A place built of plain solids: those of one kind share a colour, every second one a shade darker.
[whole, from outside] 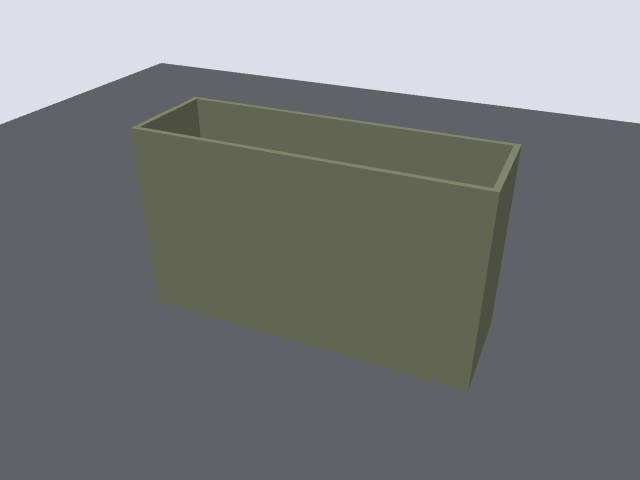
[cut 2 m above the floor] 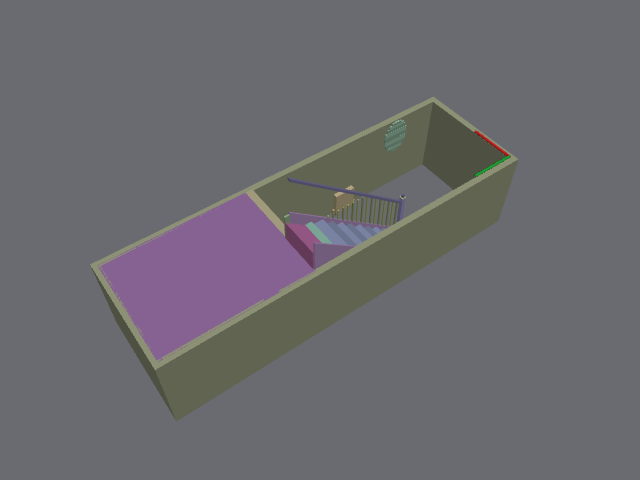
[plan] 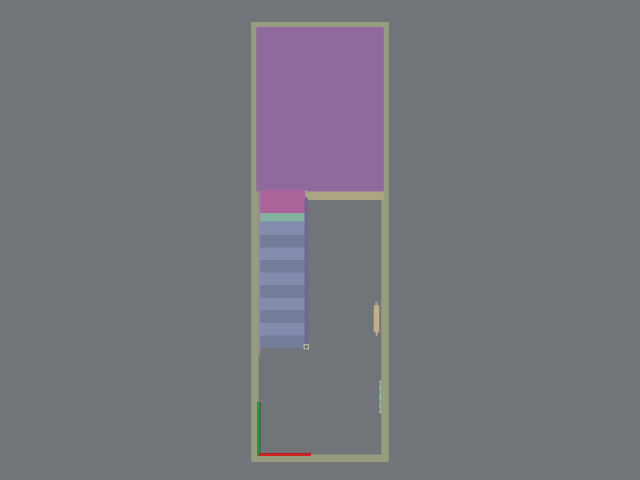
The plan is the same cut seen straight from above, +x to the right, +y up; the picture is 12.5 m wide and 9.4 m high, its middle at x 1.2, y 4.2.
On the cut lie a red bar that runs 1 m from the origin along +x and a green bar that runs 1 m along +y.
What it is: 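A row house's entrance hall, a dwelling of no particular year; the hall below, the landing 2.62 m above it, and between them a joiner's timber flight of 13 risers of about 0.202 m on goings of about 0.246 m, 0.88 m clear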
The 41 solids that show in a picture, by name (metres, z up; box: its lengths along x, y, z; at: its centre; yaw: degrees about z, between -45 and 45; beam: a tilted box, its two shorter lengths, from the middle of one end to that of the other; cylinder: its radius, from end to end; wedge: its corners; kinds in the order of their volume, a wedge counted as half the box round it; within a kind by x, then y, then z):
{
 "upper_1": {"box": [2.5, 3.22, 2.67], "at": [1.2, 6.76, 1.29]},
 "wall_1": {"box": [0.15, 8.62, 5.07], "at": [-0.07, 4.16, 2.48]},
 "wall_2": {"box": [2.7, 0.15, 5.07], "at": [1.2, -0.07, 2.48]},
 "wall_3": {"box": [2.7, 0.15, 5.07], "at": [1.2, 8.39, 2.48]},
 "wall_4": {"box": [0.15, 8.62, 5.07], "at": [2.48, 4.16, 2.48]},
 "carriage_1": {"wedge": [[0.03, 2.14, -0.05], [0.03, 2.14, 0.01], [0.03, 5.17, -0.05], [0.03, 5.17, 2.48], [0.92, 2.14, -0.05], [0.92, 2.14, 0.01], [0.92, 5.17, -0.05], [0.92, 5.17, 2.48]]},
 "upper_edge_1": {"box": [1.5, 0.17, 2.67], "at": [1.7, 5.07, 1.29]},
 "string_1": {"wedge": [[0.0, 1.94, -0.05], [0.0, 1.94, 0.14], [0.0, 5.15, -0.05], [0.0, 5.15, 2.76], [0.03, 1.94, -0.05], [0.03, 1.94, 0.14], [0.03, 5.15, -0.05], [0.03, 5.15, 2.76]]},
 "string_2": {"wedge": [[0.91, 2.11, -0.05], [0.91, 2.11, 0.28], [0.91, 5.06, -0.05], [0.91, 5.06, 2.69], [0.95, 2.11, -0.05], [0.95, 2.11, 0.28], [0.95, 5.06, -0.05], [0.95, 5.06, 2.69]]},
 "rail_1": {"wedge": [[0.9, 2.15, 1.12], [0.9, 2.15, 1.19], [0.9, 5.03, 3.47], [0.9, 5.03, 3.54], [0.96, 2.15, 1.12], [0.96, 2.15, 1.19], [0.96, 5.03, 3.47], [0.96, 5.03, 3.54]]},
 "tread_1": {"wedge": [[0.02, 2.09, 0.11], [0.02, 2.09, 0.21], [0.02, 2.38, 0.11], [0.02, 2.38, 0.21], [0.92, 2.09, 0.11], [0.92, 2.09, 0.21], [0.92, 2.38, 0.11], [0.92, 2.38, 0.21]]},
 "tread_2": {"wedge": [[0.02, 2.33, 0.41], [0.02, 2.34, 0.31], [0.02, 2.63, 0.31], [0.02, 2.63, 0.41], [0.92, 2.33, 0.41], [0.92, 2.34, 0.31], [0.92, 2.63, 0.31], [0.92, 2.63, 0.41]]},
 "tread_3": {"wedge": [[0.02, 2.58, 0.51], [0.02, 2.58, 0.61], [0.02, 2.88, 0.51], [0.02, 2.88, 0.61], [0.92, 2.58, 0.51], [0.92, 2.58, 0.61], [0.92, 2.88, 0.51], [0.92, 2.88, 0.61]]},
 "tread_4": {"wedge": [[0.02, 2.82, 0.81], [0.02, 2.83, 0.71], [0.02, 3.12, 0.71], [0.02, 3.12, 0.81], [0.92, 2.82, 0.81], [0.92, 2.83, 0.71], [0.92, 3.12, 0.71], [0.92, 3.12, 0.81]]},
 "tread_5": {"wedge": [[0.02, 3.07, 0.91], [0.02, 3.07, 1.01], [0.02, 3.37, 0.91], [0.02, 3.37, 1.01], [0.92, 3.07, 0.91], [0.92, 3.07, 1.01], [0.92, 3.37, 0.91], [0.92, 3.37, 1.01]]},
 "tread_6": {"wedge": [[0.02, 3.31, 1.21], [0.02, 3.32, 1.11], [0.02, 3.62, 1.11], [0.02, 3.62, 1.21], [0.92, 3.31, 1.21], [0.92, 3.32, 1.11], [0.92, 3.62, 1.11], [0.92, 3.62, 1.21]]},
 "tread_7": {"wedge": [[0.02, 3.56, 1.41], [0.02, 3.57, 1.31], [0.02, 3.86, 1.31], [0.02, 3.86, 1.41], [0.92, 3.56, 1.41], [0.92, 3.57, 1.31], [0.92, 3.86, 1.31], [0.92, 3.86, 1.41]]},
 "tread_8": {"wedge": [[0.02, 3.81, 1.51], [0.02, 3.81, 1.61], [0.02, 4.11, 1.51], [0.02, 4.11, 1.61], [0.92, 3.81, 1.51], [0.92, 3.81, 1.61], [0.92, 4.11, 1.51], [0.92, 4.11, 1.61]]},
 "tread_9": {"wedge": [[0.02, 4.05, 1.81], [0.02, 4.06, 1.71], [0.02, 4.35, 1.71], [0.02, 4.35, 1.81], [0.92, 4.05, 1.81], [0.92, 4.06, 1.71], [0.92, 4.35, 1.71], [0.92, 4.35, 1.81]]},
 "tread_10": {"wedge": [[0.02, 4.3, 1.92], [0.02, 4.3, 2.02], [0.02, 4.6, 1.92], [0.02, 4.6, 2.02], [0.92, 4.3, 1.91], [0.92, 4.3, 2.01], [0.92, 4.6, 1.92], [0.92, 4.6, 2.02]]},
 "radiator_1": {"box": [0.11, 0.53, 0.58], "at": [2.31, 2.66, 0.38]},
 "riser_1": {"wedge": [[0.02, 4.57, 1.99], [0.02, 4.57, 2.12], [0.02, 4.85, 2.1], [0.02, 4.85, 2.13], [0.92, 4.57, 1.99], [0.92, 4.57, 2.12], [0.92, 4.85, 2.1], [0.92, 4.85, 2.12]]},
 "wall_mirror_1": {"box": [0.034, 0.55, 0.1], "at": [2.38, 1.12, 1.3]},
 "wall_mirror_2": {"box": [0.034, 0.62, 0.12], "at": [2.38, 1.12, 1.41]},
 "wall_mirror_3": {"box": [0.034, 0.65, 0.12], "at": [2.38, 1.12, 1.53]},
 "wall_mirror_4": {"box": [0.034, 0.62, 0.12], "at": [2.38, 1.12, 1.66]},
 "wall_mirror_5": {"box": [0.034, 0.55, 0.1], "at": [2.38, 1.12, 1.77]},
 "wall_mirror_6": {"box": [0.034, 0.43, 0.08], "at": [2.38, 1.12, 1.86]},
 "bal_1": {"box": [0.034, 0.034, 0.85], "at": [0.93, 2.26, 0.81]},
 "bal_2": {"box": [0.034, 0.034, 0.85], "at": [0.93, 2.39, 0.91]},
 "bal_3": {"box": [0.034, 0.034, 0.85], "at": [0.93, 2.52, 1.02]},
 "bal_4": {"box": [0.034, 0.034, 0.85], "at": [0.93, 2.64, 1.12]},
 "bal_5": {"box": [0.034, 0.034, 0.85], "at": [0.93, 2.77, 1.22]},
 "bal_6": {"box": [0.034, 0.034, 0.85], "at": [0.93, 2.89, 1.33]},
 "bal_7": {"box": [0.034, 0.034, 0.85], "at": [0.93, 3.02, 1.43]},
 "bal_8": {"box": [0.034, 0.034, 0.85], "at": [0.93, 3.15, 1.53]},
 "bal_9": {"box": [0.034, 0.034, 0.85], "at": [0.93, 3.27, 1.63]},
 "bal_10": {"box": [0.034, 0.034, 0.85], "at": [0.93, 3.4, 1.74]},
 "bal_11": {"box": [0.034, 0.034, 0.85], "at": [0.93, 3.52, 1.84]},
 "newel_foot_1": {"box": [0.09, 0.09, 1.33], "at": [0.93, 2.11, 0.62]},
 "apron_1": {"wedge": [[0.91, 5.06, -0.05], [0.91, 5.06, 2.62], [0.91, 5.17, -0.05], [0.91, 5.17, 2.62], [0.95, 5.06, -0.05], [0.95, 5.06, 2.62], [0.95, 5.17, -0.05], [0.95, 5.17, 2.62]]}
}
